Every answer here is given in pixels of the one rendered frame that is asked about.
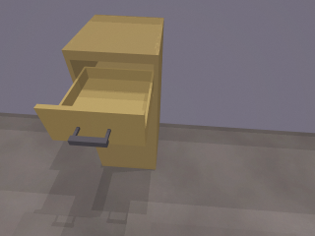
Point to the cabinet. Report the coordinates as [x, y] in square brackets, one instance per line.
[122, 42]

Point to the handle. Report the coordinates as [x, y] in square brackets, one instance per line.
[84, 141]

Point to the drawer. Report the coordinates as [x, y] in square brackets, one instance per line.
[100, 99]

